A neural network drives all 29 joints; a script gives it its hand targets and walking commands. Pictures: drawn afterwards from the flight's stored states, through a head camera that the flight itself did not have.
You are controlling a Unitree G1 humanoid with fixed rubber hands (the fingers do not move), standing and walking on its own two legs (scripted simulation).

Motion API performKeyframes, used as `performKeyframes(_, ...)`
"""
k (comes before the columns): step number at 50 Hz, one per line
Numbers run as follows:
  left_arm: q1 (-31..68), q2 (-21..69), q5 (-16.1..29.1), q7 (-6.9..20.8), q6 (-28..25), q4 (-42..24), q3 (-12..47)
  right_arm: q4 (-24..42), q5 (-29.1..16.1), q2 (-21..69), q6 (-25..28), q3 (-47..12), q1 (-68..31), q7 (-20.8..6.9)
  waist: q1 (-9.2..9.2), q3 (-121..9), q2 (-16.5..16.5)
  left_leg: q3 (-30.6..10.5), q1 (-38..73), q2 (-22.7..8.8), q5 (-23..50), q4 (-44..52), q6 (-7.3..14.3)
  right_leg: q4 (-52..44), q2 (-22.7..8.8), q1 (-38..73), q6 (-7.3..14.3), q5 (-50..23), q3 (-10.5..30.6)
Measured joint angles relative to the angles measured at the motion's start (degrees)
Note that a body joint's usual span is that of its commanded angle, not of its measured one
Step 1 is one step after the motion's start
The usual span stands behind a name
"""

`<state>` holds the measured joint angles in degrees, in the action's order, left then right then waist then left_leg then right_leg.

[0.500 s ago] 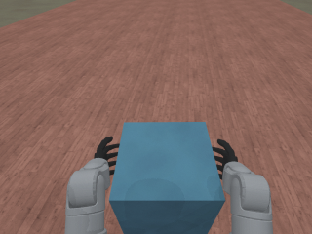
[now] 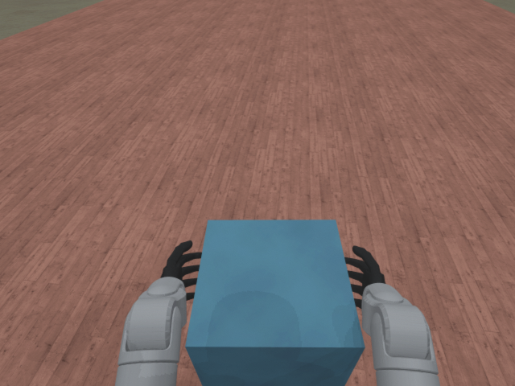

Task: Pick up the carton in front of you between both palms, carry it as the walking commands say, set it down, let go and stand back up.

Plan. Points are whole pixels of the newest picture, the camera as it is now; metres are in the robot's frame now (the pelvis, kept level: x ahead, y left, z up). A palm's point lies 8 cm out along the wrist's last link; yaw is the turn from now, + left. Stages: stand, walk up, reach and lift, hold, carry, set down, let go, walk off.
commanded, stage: carry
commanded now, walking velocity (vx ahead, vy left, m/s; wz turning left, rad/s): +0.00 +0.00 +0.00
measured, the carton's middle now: (271, 314) +0.26 +0.00 -0.02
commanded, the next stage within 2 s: hold in 0.60 s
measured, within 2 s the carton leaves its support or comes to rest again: neither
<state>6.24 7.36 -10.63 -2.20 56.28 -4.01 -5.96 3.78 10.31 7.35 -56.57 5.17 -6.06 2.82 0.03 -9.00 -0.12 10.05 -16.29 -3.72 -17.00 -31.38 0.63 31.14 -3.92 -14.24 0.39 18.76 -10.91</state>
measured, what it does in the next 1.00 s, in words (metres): shifts its weight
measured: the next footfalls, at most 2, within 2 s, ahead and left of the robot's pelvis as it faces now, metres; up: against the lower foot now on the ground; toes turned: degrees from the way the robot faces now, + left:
none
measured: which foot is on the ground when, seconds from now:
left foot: down 0.00-1.00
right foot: down 0.00-1.00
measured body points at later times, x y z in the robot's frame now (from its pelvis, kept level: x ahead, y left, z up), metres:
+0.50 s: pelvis -0.03 +0.00 +0.00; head -0.05 +0.00 +0.45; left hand +0.27 +0.15 +0.04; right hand +0.27 -0.15 +0.04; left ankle -0.01 +0.10 -0.73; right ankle -0.03 -0.10 -0.73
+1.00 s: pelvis -0.06 +0.00 +0.01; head -0.10 +0.01 +0.46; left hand +0.24 +0.14 +0.04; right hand +0.22 -0.17 +0.04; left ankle -0.01 +0.11 -0.73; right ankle -0.03 -0.10 -0.73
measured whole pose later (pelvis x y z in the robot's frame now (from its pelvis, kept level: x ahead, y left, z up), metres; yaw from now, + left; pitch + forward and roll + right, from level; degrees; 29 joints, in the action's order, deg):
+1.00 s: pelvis -0.06 +0.00 +0.01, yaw -3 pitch -9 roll +0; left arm 13.3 8.4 -15.5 -0.2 41.8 12.6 -10.9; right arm -12.5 14.8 8.2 -41.9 10.6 -12.5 0.6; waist 0.0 3.3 -0.4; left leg 3.7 -4.9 -1.0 -10.2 -24.0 0.8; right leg 24.4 -0.6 -4.6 1.2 11.0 -3.6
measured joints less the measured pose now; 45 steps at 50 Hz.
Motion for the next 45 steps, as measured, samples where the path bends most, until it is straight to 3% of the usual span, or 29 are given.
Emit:
performKeyframes(12,5.5,0.7,-4.2,1.6,-13.1,16.4,-4.2,-16.1,4.2,0.6,13.0,4.4,-5.3,-1.8,0.01,1.0,0.0,0.2,-0.3,0.0,2.6,1.9,0.2,-1.6,0.3,-0.5,0.5,-2.5,0.0)
performKeyframes(17,7.2,1.0,-4.7,1.7,-17.0,18.8,-5.8,-18.5,4.8,0.9,16.8,5.9,-7.0,-1.9,0.02,2.0,0.1,0.2,-0.9,0.0,3.4,2.2,0.3,-1.8,0.3,-1.2,0.6,-3.2,0.0)
performKeyframes(31,4.9,0.6,-3.1,1.3,-14.3,14.0,-3.7,-13.8,3.1,0.6,14.2,3.8,-4.7,-1.3,0.03,3.3,0.1,0.3,0.1,-0.1,3.8,2.6,0.3,-2.0,0.5,-0.3,0.9,-3.5,0.2)
performKeyframes(33,4.4,0.5,-3.1,1.3,-14.1,12.6,-3.4,-13.0,3.3,0.5,14.3,3.3,-4.4,-1.5,0.31,6.7,-0.1,-3.6,3.9,1.6,5.0,4.8,0.6,-4.2,2.2,3.1,1.1,-5.4,4.0)
performKeyframes(37,3.8,0.4,-3.2,1.3,-14.2,11.9,-3.1,-12.8,3.4,0.5,14.6,3.0,-4.3,-1.7,0.69,10.4,0.3,-7.0,8.4,2.6,7.2,8.1,-0.2,-7.3,3.2,7.3,0.9,-6.4,5.6)
performKeyframes(45,5.6,0.7,-3.8,1.7,-14.6,14.7,-3.9,-14.2,3.8,0.6,14.7,4.3,-5.0,-1.8,-0.15,12.2,-0.1,-6.6,11.0,2.6,6.7,8.1,-0.1,-7.7,3.5,9.5,0.9,-7.6,6.9)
